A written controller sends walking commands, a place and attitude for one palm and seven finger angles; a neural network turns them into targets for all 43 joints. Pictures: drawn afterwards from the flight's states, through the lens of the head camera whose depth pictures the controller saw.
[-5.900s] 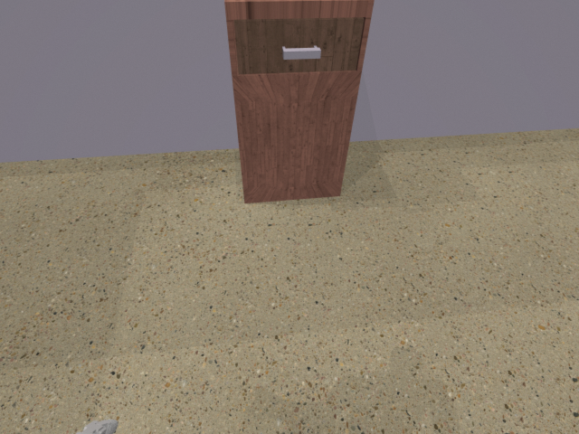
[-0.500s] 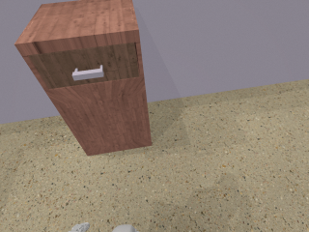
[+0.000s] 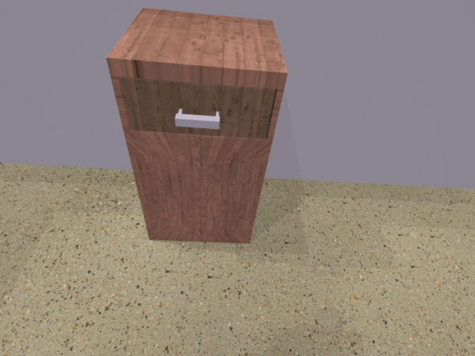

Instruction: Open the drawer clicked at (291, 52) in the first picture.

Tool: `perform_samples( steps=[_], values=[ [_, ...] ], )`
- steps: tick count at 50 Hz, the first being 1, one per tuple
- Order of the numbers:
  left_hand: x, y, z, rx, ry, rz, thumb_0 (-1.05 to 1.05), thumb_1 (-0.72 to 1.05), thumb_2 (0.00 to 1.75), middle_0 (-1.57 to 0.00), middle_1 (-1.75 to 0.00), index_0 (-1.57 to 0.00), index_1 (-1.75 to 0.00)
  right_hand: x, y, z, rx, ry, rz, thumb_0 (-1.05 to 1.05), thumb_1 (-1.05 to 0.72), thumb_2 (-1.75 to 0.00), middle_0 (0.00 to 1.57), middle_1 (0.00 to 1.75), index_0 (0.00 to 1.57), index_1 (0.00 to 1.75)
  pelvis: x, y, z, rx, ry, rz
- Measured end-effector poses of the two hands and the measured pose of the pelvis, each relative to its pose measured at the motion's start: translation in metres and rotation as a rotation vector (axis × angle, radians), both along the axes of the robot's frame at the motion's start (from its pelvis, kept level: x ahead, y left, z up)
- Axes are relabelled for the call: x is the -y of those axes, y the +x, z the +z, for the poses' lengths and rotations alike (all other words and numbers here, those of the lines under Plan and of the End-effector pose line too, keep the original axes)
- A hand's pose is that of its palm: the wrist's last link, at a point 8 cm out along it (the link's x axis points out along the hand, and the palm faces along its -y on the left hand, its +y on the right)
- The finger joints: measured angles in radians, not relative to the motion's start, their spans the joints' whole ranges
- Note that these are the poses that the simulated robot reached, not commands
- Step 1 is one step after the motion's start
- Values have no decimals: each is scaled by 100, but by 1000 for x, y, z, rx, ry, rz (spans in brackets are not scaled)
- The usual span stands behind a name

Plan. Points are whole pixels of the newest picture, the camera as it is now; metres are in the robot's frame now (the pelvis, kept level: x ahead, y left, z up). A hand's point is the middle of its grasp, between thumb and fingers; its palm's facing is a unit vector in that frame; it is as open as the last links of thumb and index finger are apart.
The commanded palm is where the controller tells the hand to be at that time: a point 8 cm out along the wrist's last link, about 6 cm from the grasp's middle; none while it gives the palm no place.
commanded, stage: take the last steps up to it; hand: left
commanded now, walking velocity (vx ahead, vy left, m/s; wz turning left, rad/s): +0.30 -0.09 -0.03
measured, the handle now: (198, 117) +0.76 +0.17 -0.03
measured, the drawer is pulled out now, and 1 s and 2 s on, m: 0.00 0.00 0.00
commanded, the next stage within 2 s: come to a stop and stand still in 0.64 s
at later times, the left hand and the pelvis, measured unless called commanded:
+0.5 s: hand (212, 320) +0.24 +0.06 -0.17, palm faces -0.01 -0.98 -0.20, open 7.4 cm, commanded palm none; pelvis +0.13 -0.11 -0.02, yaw +0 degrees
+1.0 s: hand out of the picture +0.15 +0.01 -0.19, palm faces +0.13 -0.98 -0.13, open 7.4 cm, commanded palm none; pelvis +0.24 -0.12 -0.01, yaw +0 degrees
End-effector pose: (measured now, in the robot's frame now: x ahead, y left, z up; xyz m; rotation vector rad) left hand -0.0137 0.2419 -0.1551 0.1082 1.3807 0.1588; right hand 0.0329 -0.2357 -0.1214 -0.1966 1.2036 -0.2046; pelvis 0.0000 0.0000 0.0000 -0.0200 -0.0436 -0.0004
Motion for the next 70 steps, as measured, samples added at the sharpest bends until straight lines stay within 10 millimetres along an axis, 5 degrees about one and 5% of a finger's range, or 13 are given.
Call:
perform_samples(
  steps=[5, 11, 15, 19, 23, 32, 40, 47, 54, 62, 70],
  values=[
    [13, 43, 2, 40, -8, -28, 1, 91, 89, -20, -30, -20, -30, -1, -48, -10, -146, 28, -76, 0, -93, -90, 21, 30, 20, 30, 7, 18, -1, 1, 17, -2],
    [41, 119, 8, 109, -2, -99, 1, 91, 89, -20, -30, -20, -30, 0, -96, -17, -327, 85, -170, 0, -91, -90, 20, 30, 20, 30, 28, 46, -4, -4, 30, -10],
    [70, 182, 13, 174, 11, -157, 1, 91, 89, -20, -30, -20, -30, 8, -110, -21, -428, 131, -215, 0, -91, -90, 20, 30, 20, 30, 51, 71, -10, -13, 37, -17],
    [102, 239, 10, 271, 33, -185, 1, 91, 89, -20, -30, -20, -30, 29, -99, -36, -499, 173, -229, 0, -91, -90, 20, 30, 20, 30, 81, 100, -25, -16, 39, -18],
    [126, 250, 15, 302, 36, -136, 1, 91, 89, -20, -30, -20, -30, 63, -45, -43, -451, 169, -188, 1, -91, -90, 20, 30, 20, 30, 104, 121, -22, 1, 37, 5],
    [136, 218, 26, 166, 92, -19, -2, 95, 89, -20, -30, -20, -30, 122, 140, -37, -107, 111, -49, 0, -91, -90, 20, 29, 19, 30, 129, 167, -4, -18, 30, 22],
    [167, 170, 14, -29, 13, 71, 0, 92, 89, -20, -30, -20, -30, 118, 251, -27, 15, 112, 53, 0, -91, -90, 20, 29, 19, 30, 133, 207, -3, -27, 21, 24],
    [185, 152, 1, -189, -57, 125, 1, 91, 89, -20, -30, -20, -30, 92, 302, -30, 29, 105, 96, 0, -91, -90, 20, 29, 19, 30, 121, 236, -12, -24, 17, 12],
    [167, 186, -7, -162, -24, 71, 1, 90, 89, -20, -30, -20, -30, 83, 292, -37, -5, 108, 54, 0, -91, -90, 20, 30, 20, 30, 118, 235, -17, -22, 60, -18],
    [139, 243, 10, 23, 131, -23, 1, 91, 89, -20, -30, -20, -30, 125, 236, -57, -73, 116, -22, -1, -92, -90, 21, 30, 20, 30, 139, 208, -21, -22, 61, -14],
    [154, 264, 28, 140, 147, -62, 0, 91, 89, -20, -30, -20, -30, 157, 178, -48, -156, 103, -74, 0, -91, -90, 20, 29, 19, 30, 158, 196, -10, -21, 68, 1]
  ],
)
